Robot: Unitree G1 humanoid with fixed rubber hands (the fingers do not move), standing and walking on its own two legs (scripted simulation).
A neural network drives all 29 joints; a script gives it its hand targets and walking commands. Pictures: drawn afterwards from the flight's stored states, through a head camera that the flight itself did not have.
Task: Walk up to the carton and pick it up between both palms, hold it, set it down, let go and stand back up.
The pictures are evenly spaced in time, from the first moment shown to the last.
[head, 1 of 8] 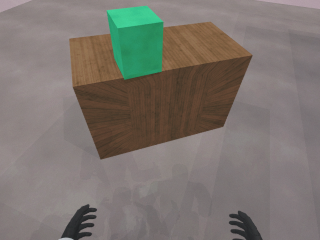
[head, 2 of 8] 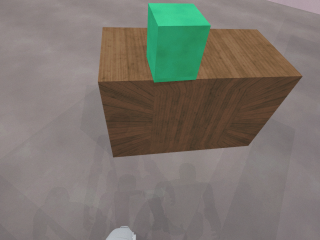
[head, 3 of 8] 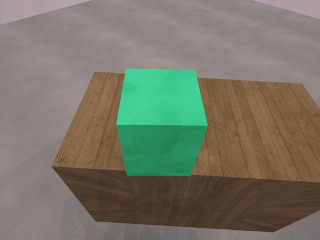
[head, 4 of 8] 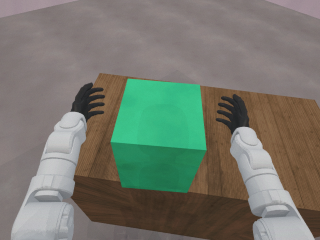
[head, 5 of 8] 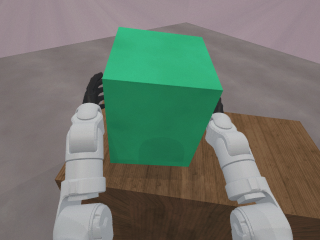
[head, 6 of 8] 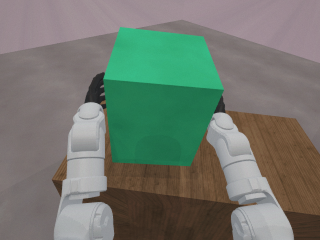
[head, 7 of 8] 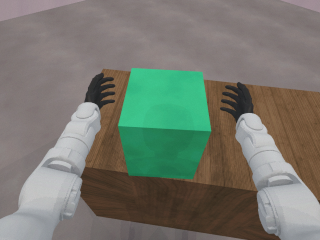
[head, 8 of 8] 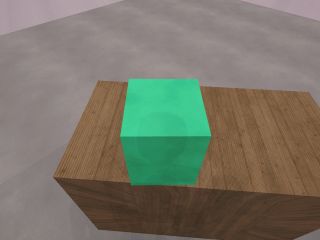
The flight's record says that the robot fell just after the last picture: no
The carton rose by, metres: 0.20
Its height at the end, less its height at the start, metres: +0.00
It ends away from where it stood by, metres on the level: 0.01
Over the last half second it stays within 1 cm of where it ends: yes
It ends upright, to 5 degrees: yes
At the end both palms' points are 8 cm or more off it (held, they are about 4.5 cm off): yes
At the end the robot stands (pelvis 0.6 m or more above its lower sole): yes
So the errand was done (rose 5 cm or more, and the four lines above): yes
